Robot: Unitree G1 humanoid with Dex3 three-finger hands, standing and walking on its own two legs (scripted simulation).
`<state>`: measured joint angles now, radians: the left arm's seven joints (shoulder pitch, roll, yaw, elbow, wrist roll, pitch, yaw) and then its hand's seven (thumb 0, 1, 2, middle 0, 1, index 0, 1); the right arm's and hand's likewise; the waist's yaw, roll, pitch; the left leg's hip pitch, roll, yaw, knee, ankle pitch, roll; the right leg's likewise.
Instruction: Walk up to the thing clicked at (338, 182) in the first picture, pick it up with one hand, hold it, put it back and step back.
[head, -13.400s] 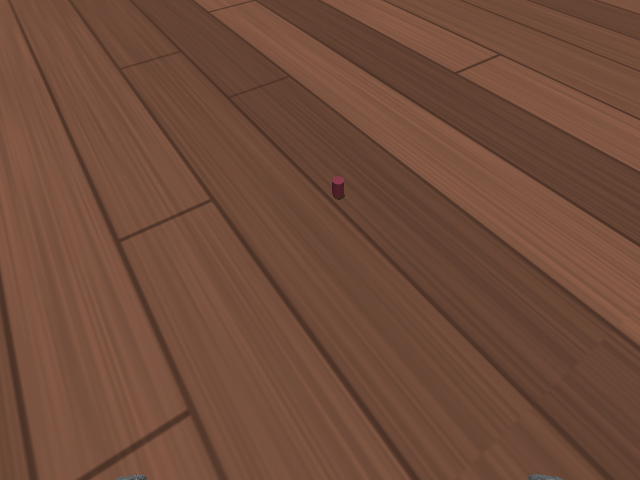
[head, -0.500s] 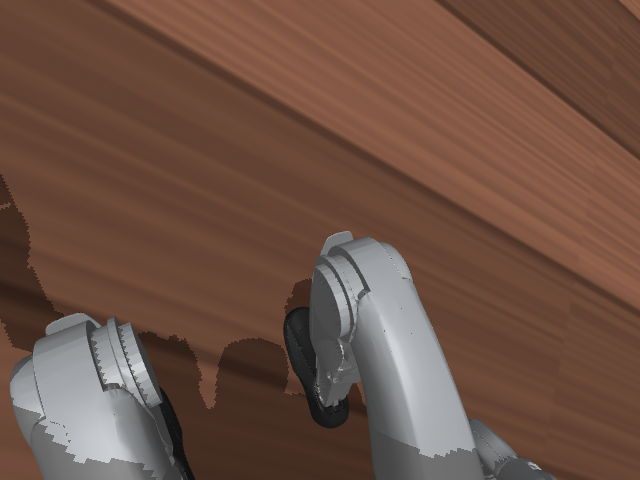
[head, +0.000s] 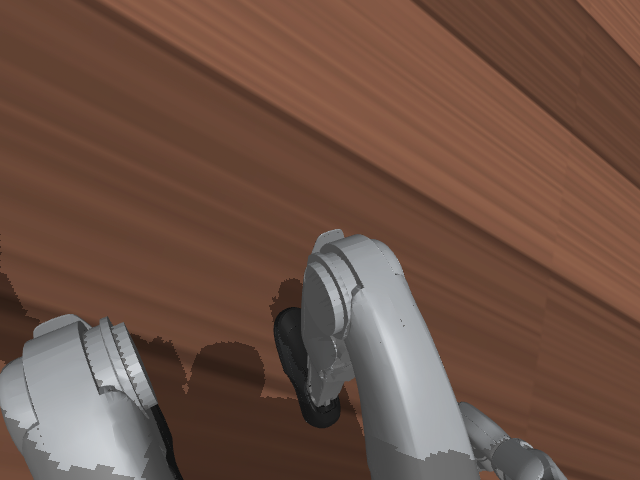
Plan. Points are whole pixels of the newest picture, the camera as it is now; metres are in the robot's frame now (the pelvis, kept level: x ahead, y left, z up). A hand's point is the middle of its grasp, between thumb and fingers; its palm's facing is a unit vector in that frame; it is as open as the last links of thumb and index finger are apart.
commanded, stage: rest palm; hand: left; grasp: from above
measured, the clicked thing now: out of the picture +0.43 +0.32 -0.26
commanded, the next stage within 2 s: close in 0.04 s
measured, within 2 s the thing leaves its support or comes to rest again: neither
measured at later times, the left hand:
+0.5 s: hand out of the picture +0.42 +0.32 -0.24, palm faces -0.46 -0.17 -0.87, open 13.3 cm
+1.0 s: hand out of the picture +0.42 +0.32 -0.24, palm faces -0.45 -0.16 -0.88, open 11.5 cm
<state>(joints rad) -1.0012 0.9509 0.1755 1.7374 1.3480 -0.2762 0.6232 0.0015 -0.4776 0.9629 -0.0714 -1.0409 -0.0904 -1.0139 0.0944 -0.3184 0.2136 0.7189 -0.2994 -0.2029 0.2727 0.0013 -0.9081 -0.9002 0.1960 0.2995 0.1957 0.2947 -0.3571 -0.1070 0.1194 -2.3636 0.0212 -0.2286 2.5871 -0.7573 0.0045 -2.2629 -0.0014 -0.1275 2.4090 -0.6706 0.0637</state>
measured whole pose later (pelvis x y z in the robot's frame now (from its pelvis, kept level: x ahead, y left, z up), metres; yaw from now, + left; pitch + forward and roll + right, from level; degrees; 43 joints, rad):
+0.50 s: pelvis +0.00 +0.00 +0.00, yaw -1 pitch +28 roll -14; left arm -1.03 0.99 0.15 1.79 1.32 -0.27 0.64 0.00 -0.40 0.96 -0.10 -1.09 -0.13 -1.05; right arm 0.08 -0.34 0.26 0.71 -0.31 -0.24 0.29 0.00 -0.90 -0.90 0.20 0.30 0.20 0.29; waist -0.37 -0.12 0.15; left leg -2.35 0.02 -0.25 2.59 -0.75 0.00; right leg -2.26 0.01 -0.14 2.40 -0.65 0.07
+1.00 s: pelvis +0.00 +0.00 +0.00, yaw -1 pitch +28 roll -14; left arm -1.02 0.98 0.14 1.78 1.33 -0.26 0.65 0.00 -0.17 0.88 -0.22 -1.12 -0.29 -1.04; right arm 0.07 -0.33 0.26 0.71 -0.31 -0.24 0.30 0.00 -0.91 -0.90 0.20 0.30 0.20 0.29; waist -0.36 -0.12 0.14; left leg -2.36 0.02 -0.25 2.59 -0.75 0.00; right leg -2.25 0.01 -0.15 2.40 -0.65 0.07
